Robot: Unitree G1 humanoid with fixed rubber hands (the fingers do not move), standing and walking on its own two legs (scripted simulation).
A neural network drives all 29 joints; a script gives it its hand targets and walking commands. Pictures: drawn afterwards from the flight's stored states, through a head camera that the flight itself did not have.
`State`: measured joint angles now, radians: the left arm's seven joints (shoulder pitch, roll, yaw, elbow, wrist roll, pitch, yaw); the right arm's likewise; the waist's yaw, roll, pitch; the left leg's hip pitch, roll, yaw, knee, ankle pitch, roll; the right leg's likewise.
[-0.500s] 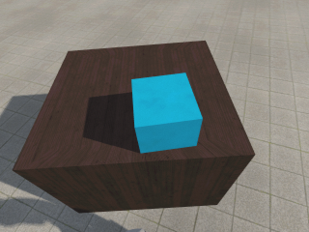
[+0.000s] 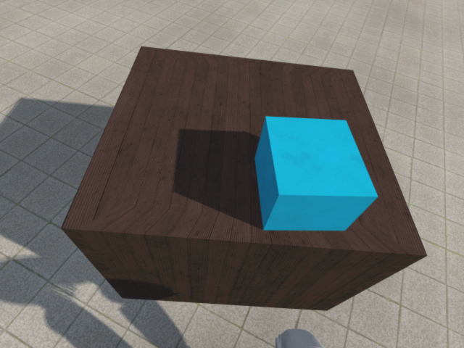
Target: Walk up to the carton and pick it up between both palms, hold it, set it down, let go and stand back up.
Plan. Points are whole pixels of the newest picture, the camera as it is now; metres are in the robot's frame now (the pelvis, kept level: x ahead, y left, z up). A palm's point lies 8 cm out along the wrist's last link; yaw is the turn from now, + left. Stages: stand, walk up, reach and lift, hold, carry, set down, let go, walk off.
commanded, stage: walk up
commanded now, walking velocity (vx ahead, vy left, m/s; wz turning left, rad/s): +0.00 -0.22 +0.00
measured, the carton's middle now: (305, 174) +0.51 -0.16 -0.07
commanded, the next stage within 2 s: none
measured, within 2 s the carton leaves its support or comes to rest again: neither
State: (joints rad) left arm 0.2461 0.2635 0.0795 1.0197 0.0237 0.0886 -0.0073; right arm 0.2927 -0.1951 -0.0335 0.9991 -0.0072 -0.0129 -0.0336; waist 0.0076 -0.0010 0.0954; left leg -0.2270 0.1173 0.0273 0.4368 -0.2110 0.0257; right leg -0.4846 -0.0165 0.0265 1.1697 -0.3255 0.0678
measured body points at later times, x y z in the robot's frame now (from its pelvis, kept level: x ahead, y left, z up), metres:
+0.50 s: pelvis -0.02 -0.12 -0.01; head +0.01 -0.18 +0.43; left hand +0.02 +0.14 -0.13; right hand -0.02 -0.39 -0.19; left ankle +0.00 +0.06 -0.72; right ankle -0.04 -0.21 -0.76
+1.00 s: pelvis -0.02 -0.19 -0.02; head +0.00 -0.19 +0.43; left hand -0.04 +0.02 -0.17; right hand -0.04 -0.41 -0.18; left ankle -0.06 -0.06 -0.75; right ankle -0.04 -0.21 -0.76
